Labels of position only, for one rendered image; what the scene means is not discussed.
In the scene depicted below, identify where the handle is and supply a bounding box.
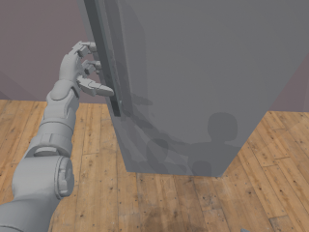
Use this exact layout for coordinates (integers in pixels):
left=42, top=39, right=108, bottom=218
left=84, top=0, right=123, bottom=117

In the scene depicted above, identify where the left robot upper arm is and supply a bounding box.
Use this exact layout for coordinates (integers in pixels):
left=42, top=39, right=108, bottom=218
left=0, top=156, right=75, bottom=232

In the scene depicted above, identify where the left robot hand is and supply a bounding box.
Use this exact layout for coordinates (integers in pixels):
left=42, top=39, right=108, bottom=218
left=59, top=41, right=114, bottom=97

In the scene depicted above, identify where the fridge door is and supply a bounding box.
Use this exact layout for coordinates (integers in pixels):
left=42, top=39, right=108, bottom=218
left=77, top=0, right=309, bottom=178

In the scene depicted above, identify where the robot left forearm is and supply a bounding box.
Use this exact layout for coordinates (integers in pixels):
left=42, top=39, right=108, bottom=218
left=12, top=79, right=80, bottom=196

